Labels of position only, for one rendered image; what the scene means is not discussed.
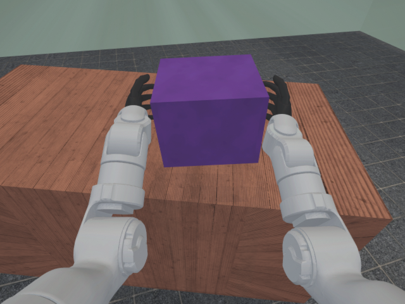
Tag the robot right upper arm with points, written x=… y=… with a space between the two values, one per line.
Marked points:
x=324 y=260

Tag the robot left upper arm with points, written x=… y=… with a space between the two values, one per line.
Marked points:
x=108 y=250

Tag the left robot hand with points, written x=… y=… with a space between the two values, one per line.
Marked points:
x=135 y=97

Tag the robot right forearm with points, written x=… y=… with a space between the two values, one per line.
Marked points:
x=305 y=202

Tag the robot left forearm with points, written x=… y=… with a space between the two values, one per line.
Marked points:
x=119 y=187

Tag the right robot hand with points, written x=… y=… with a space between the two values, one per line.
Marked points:
x=281 y=100

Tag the carton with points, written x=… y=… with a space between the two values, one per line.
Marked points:
x=209 y=110

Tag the pedestal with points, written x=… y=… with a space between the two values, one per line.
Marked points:
x=214 y=229

